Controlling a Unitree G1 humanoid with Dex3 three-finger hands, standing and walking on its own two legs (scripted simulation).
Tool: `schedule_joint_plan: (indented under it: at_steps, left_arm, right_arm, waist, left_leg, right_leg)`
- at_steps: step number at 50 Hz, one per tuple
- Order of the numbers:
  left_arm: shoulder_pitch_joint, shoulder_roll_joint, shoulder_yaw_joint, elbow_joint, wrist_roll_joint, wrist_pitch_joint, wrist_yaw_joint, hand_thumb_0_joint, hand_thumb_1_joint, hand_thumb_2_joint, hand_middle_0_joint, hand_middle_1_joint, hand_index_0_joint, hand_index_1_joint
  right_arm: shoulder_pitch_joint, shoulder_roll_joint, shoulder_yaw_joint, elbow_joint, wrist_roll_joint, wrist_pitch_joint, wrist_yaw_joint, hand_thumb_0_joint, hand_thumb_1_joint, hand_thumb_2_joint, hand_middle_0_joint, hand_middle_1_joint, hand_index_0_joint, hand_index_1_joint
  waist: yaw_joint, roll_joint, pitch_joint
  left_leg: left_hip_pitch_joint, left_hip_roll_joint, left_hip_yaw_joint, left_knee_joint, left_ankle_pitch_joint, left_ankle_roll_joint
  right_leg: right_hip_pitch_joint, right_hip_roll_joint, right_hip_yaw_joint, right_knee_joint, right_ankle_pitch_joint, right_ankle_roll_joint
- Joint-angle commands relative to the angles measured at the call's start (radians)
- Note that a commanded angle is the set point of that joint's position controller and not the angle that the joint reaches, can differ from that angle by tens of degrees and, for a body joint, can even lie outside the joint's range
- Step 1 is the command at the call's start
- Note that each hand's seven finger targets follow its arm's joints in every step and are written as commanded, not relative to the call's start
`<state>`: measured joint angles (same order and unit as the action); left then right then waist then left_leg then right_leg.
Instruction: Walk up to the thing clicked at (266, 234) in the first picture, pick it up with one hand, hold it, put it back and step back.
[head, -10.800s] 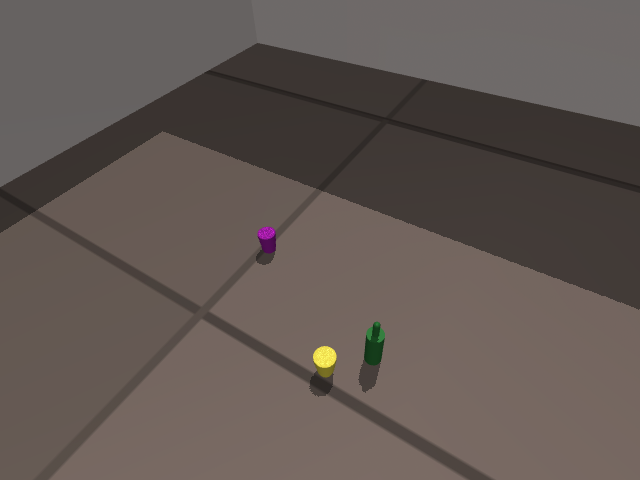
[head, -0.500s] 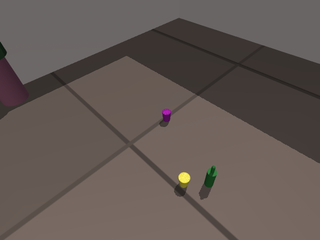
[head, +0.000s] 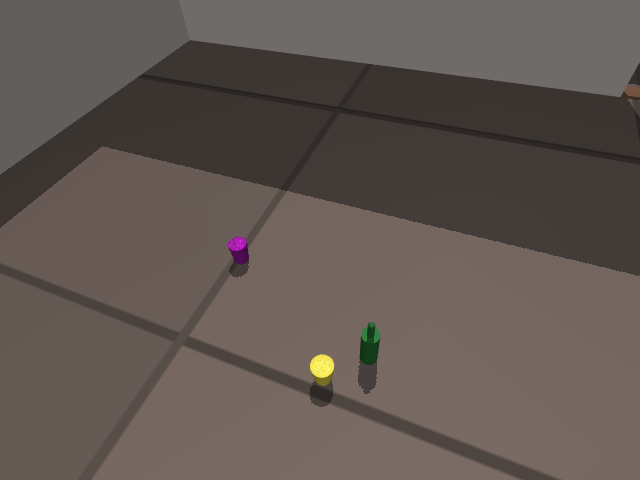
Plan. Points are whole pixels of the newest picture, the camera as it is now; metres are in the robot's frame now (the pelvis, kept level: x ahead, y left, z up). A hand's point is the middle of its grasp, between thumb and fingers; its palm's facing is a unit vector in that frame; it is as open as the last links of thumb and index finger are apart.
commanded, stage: walk up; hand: left
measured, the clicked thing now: (239, 251) +1.11 +0.34 -0.73
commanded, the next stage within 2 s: none
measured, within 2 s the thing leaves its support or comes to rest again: neither
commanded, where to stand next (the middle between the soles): +0.89 +0.66 m, yaw -80 degrees
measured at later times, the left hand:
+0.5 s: hand (104, 348) +0.41 +0.39 -0.14, palm faces -0.37 -0.76 -0.54, open 7.4 cm
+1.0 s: hand (114, 227) +0.70 +0.46 -0.14, palm faces -0.53 -0.58 -0.62, open 7.4 cm
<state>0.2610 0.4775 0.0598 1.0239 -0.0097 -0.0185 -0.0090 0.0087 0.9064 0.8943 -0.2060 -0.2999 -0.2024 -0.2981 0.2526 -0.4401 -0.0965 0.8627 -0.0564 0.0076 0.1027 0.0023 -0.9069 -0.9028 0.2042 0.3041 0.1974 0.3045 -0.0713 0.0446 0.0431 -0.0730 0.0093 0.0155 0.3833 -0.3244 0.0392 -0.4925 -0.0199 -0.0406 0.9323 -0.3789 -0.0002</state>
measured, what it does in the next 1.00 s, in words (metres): walks ahead, turning right: right foot, then left foot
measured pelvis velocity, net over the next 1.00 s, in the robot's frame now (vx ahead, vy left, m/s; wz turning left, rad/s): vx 0.43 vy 0.27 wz -0.68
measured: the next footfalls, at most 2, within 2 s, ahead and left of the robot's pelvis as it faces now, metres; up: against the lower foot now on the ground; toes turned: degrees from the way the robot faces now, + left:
right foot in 0.16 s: +0.19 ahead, -0.09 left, +0.00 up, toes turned -17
left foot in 0.54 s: +0.46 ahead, +0.28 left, +0.00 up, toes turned -23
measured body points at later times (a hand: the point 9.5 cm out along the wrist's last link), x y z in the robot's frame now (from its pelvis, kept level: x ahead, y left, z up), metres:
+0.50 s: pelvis +0.23 +0.14 -0.04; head +0.22 +0.10 +0.41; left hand +0.42 +0.43 -0.11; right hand +0.21 -0.21 -0.14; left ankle +0.42 +0.28 -0.72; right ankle +0.15 -0.07 -0.74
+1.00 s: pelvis +0.43 +0.27 -0.05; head +0.45 +0.21 +0.40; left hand +0.73 +0.49 -0.10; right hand +0.27 -0.02 -0.17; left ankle +0.47 +0.34 -0.68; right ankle +0.40 +0.15 -0.74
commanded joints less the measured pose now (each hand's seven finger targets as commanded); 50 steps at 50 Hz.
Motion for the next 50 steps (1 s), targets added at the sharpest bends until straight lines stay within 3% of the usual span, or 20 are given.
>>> schedule_joint_plan:
  at_steps: [1, 4, 7, 8, 9, 10, 15, 23, 27, 28, 29, 34, 41, 43, 44, 45, 46, 47, 48, 50]
  left_arm:
    - [-0.121, 0.164, 0.041, -0.124, -0.006, -0.035, -0.013, 0.000, 0.900, 0.900, -0.200, -0.300, -0.200, -0.300]
    - [-0.095, 0.158, 0.044, -0.147, -0.007, -0.040, 0.007, 0.000, 0.900, 0.900, -0.200, -0.300, -0.200, -0.300]
    - [0.307, 0.219, 0.087, -0.059, -0.013, -0.035, 0.037, 0.000, 0.900, 0.900, -0.200, -0.300, -0.200, -0.300]
    - [0.408, 0.268, 0.117, -0.053, -0.003, -0.033, 0.057, 0.000, 0.900, 0.900, -0.200, -0.300, -0.200, -0.300]
    - [0.310, 0.335, 0.127, -0.120, -0.002, -0.032, 0.074, 0.000, 0.900, 0.900, -0.200, -0.300, -0.200, -0.300]
    - [0.193, 0.352, 0.117, -0.182, -0.007, -0.039, 0.097, 0.000, 0.900, 0.900, -0.200, -0.300, -0.200, -0.300]
    - [-0.037, 0.282, 0.086, -0.242, 0.000, -0.084, 0.102, 0.000, 0.900, 0.900, -0.200, -0.300, -0.200, -0.300]
    - [-0.020, 0.338, 0.111, -0.254, 0.030, -0.088, 0.112, 0.000, 0.900, 0.900, -0.200, -0.300, -0.200, -0.300]
    - [-0.160, 0.208, 0.070, -0.293, 0.048, -0.060, 0.132, 0.000, 0.900, 0.900, -0.200, -0.300, -0.200, -0.300]
    - [-0.074, 0.094, 0.036, -0.293, 0.037, -0.051, 0.134, 0.000, 0.900, 0.900, -0.200, -0.300, -0.200, -0.300]
    - [0.042, 0.134, 0.040, -0.276, 0.024, -0.049, 0.146, 0.000, 0.900, 0.900, -0.200, -0.300, -0.200, -0.300]
    - [0.126, 0.275, 0.088, -0.123, -0.011, -0.028, 0.105, 0.000, 0.900, 0.900, -0.200, -0.300, -0.200, -0.300]
    - [0.109, 0.229, 0.077, -0.210, 0.005, -0.026, 0.106, 0.000, 0.900, 0.900, -0.200, -0.300, -0.200, -0.300]
    - [0.201, 0.232, 0.088, -0.199, 0.005, -0.029, 0.112, 0.000, 0.900, 0.900, -0.200, -0.300, -0.200, -0.300]
    - [0.349, 0.220, 0.100, -0.171, 0.004, -0.032, 0.118, 0.000, 0.900, 0.900, -0.200, -0.300, -0.200, -0.300]
    - [0.435, 0.277, 0.124, -0.164, 0.010, -0.035, 0.133, 0.000, 0.900, 0.900, -0.200, -0.300, -0.200, -0.300]
    - [0.402, 0.348, 0.141, -0.209, 0.029, -0.041, 0.147, 0.000, 0.900, 0.900, -0.200, -0.300, -0.200, -0.300]
    - [0.272, 0.356, 0.130, -0.281, 0.016, -0.044, 0.157, 0.000, 0.900, 0.900, -0.200, -0.300, -0.200, -0.300]
    - [0.184, 0.330, 0.126, -0.302, 0.000, -0.049, 0.166, 0.000, 0.900, 0.900, -0.200, -0.300, -0.200, -0.300]
    - [0.113, 0.285, 0.103, -0.331, -0.001, -0.055, 0.172, 0.000, 0.900, 0.900, -0.200, -0.300, -0.200, -0.300]
  right_arm:
    - [-0.045, -0.198, -0.059, -0.118, 0.008, -0.026, -0.008, 0.000, -0.900, -0.900, 0.200, 0.300, 0.200, 0.300]
    - [-0.073, -0.207, -0.057, -0.162, 0.000, -0.018, -0.008, 0.000, -0.900, -0.900, 0.200, 0.300, 0.200, 0.300]
    - [-0.116, -0.199, -0.059, -0.225, -0.003, -0.010, -0.020, 0.000, -0.900, -0.900, 0.200, 0.300, 0.200, 0.300]
    - [-0.082, -0.149, -0.035, -0.246, 0.002, -0.010, -0.025, 0.000, -0.900, -0.900, 0.200, 0.300, 0.200, 0.300]
    - [-0.026, -0.161, -0.027, -0.272, 0.021, 0.000, -0.014, 0.000, -0.900, -0.900, 0.200, 0.300, 0.200, 0.300]
    - [-0.063, -0.252, -0.050, -0.274, 0.017, 0.012, -0.016, 0.000, -0.900, -0.900, 0.200, 0.300, 0.200, 0.300]
    - [0.008, -0.228, -0.051, -0.218, -0.012, 0.036, 0.021, 0.000, -0.900, -0.900, 0.200, 0.300, 0.200, 0.300]
    - [-0.014, -0.216, -0.074, -0.250, -0.011, 0.057, 0.046, 0.000, -0.900, -0.900, 0.200, 0.300, 0.200, 0.300]
    - [0.349, -0.282, -0.130, -0.157, -0.018, 0.046, 0.010, 0.000, -0.900, -0.900, 0.200, 0.300, 0.200, 0.300]
    - [0.297, -0.330, -0.130, -0.178, -0.011, 0.030, -0.010, 0.000, -0.900, -0.900, 0.200, 0.300, 0.200, 0.300]
    - [0.088, -0.414, -0.134, -0.218, 0.023, 0.017, -0.027, 0.000, -0.900, -0.900, 0.200, 0.300, 0.200, 0.300]
    - [-0.053, -0.228, -0.076, -0.251, -0.008, 0.014, -0.035, 0.000, -0.900, -0.900, 0.200, 0.300, 0.200, 0.300]
    - [0.002, -0.215, -0.062, -0.290, -0.016, 0.024, -0.030, 0.000, -0.900, -0.900, 0.200, 0.300, 0.200, 0.300]
    - [-0.046, -0.206, -0.062, -0.329, -0.024, 0.034, -0.025, 0.000, -0.900, -0.900, 0.200, 0.300, 0.200, 0.300]
    - [-0.088, -0.214, -0.076, -0.356, -0.024, 0.030, -0.028, 0.000, -0.900, -0.900, 0.200, 0.300, 0.200, 0.300]
    - [-0.067, -0.178, -0.065, -0.358, -0.013, 0.027, -0.032, 0.000, -0.900, -0.900, 0.200, 0.300, 0.200, 0.300]
    - [0.011, -0.116, -0.049, -0.378, -0.016, 0.025, -0.035, 0.000, -0.900, -0.900, 0.200, 0.300, 0.200, 0.300]
    - [0.045, -0.210, -0.080, -0.379, -0.017, 0.045, -0.051, 0.000, -0.900, -0.900, 0.200, 0.300, 0.200, 0.300]
    - [-0.007, -0.238, -0.089, -0.361, -0.016, 0.065, -0.057, 0.000, -0.900, -0.900, 0.200, 0.300, 0.200, 0.300]
    - [-0.014, -0.236, -0.091, -0.345, -0.010, 0.066, -0.052, 0.000, -0.900, -0.900, 0.200, 0.300, 0.200, 0.300]
  waist:
    - [-0.046, 0.122, 0.071]
    - [0.016, 0.104, 0.043]
    - [0.212, -0.036, -0.130]
    - [0.249, -0.205, -0.131]
    - [0.185, -0.261, -0.195]
    - [0.150, -0.100, -0.188]
    - [-0.012, -0.080, 0.102]
    - [-0.012, -0.225, 0.010]
    - [-0.260, 0.103, -0.054]
    - [-0.185, 0.416, 0.014]
    - [-0.044, 0.487, -0.002]
    - [0.020, 0.192, -0.015]
    - [0.006, 0.123, -0.004]
    - [0.049, 0.055, -0.030]
    - [0.157, 0.056, -0.099]
    - [0.218, -0.090, -0.154]
    - [0.167, -0.278, -0.142]
    - [0.113, -0.154, -0.135]
    - [0.083, -0.076, -0.085]
    - [0.026, 0.017, -0.023]
  left_leg:
    - [0.127, 0.184, -0.083, -0.157, 0.135, 0.096]
    - [0.025, 0.162, 0.047, -0.007, 0.474, 0.030]
    - [-0.270, 0.079, 0.155, 0.569, 0.663, -0.041]
    - [-0.604, -0.006, 0.077, 0.828, 0.036, -0.064]
    - [-0.779, -0.050, -0.084, 1.049, -0.283, -0.096]
    - [-0.776, 0.048, -0.265, 1.124, -0.254, -0.086]
    - [-0.504, 0.121, -0.161, 0.758, -0.022, -0.037]
    - [-0.347, 0.125, -0.053, 0.525, 0.089, -0.048]
    - [0.092, 0.089, -0.108, 0.250, -0.144, -0.038]
    - [-0.018, 0.294, -0.431, -0.026, -0.247, -0.048]
    - [-0.110, 0.378, -0.772, -0.274, -0.390, 0.009]
    - [-0.208, 0.210, -0.224, -0.022, -0.215, 0.095]
    - [-0.203, 0.297, -0.146, 0.018, 0.004, 0.132]
    - [-0.316, 0.245, -0.046, 0.149, 0.159, 0.073]
    - [-0.404, 0.190, 0.089, 0.342, 0.444, 0.008]
    - [-0.591, 0.123, 0.104, 0.643, 0.309, -0.039]
    - [-0.856, 0.030, 0.028, 0.848, -0.272, -0.091]
    - [-0.822, 0.064, -0.195, 1.042, -0.322, -0.127]
    - [-0.802, 0.105, -0.228, 1.157, -0.269, -0.130]
    - [-0.744, 0.123, -0.216, 1.069, -0.164, -0.095]
  right_leg:
    - [-0.114, -0.053, -0.049, -0.160, 0.093, 0.003]
    - [0.113, -0.002, -0.139, -0.292, 0.137, -0.027]
    - [0.646, 0.019, -0.136, -0.398, 0.171, -0.068]
    - [0.851, -0.148, 0.197, -0.449, 0.003, -0.159]
    - [0.849, -0.449, 0.797, -0.606, -0.168, -0.315]
    - [0.714, -0.517, 0.940, -0.669, -0.358, -0.387]
    - [0.102, -0.202, 0.345, -0.663, -0.093, -0.171]
    - [-0.019, -0.132, 0.268, -0.538, -0.078, -0.155]
    - [-0.330, -0.001, 0.126, 0.111, 0.020, -0.065]
    - [-0.432, 0.110, 0.039, 0.384, -0.274, -0.054]
    - [-0.420, 0.079, 0.105, 0.556, -0.238, -0.093]
    - [-0.173, -0.057, 0.003, 0.273, 0.014, -0.028]
    - [-0.016, -0.081, -0.015, -0.076, 0.001, -0.054]
    - [0.174, -0.062, -0.044, -0.194, 0.056, -0.072]
    - [0.411, -0.044, -0.047, -0.342, 0.147, -0.099]
    - [0.625, -0.094, 0.095, -0.395, 0.143, -0.132]
    - [0.722, -0.350, 0.526, -0.459, 0.153, -0.243]
    - [0.497, -0.510, 0.803, -0.531, 0.121, -0.390]
    - [0.360, -0.535, 0.789, -0.555, 0.136, -0.430]
    - [0.221, -0.384, 0.539, -0.509, 0.150, -0.324]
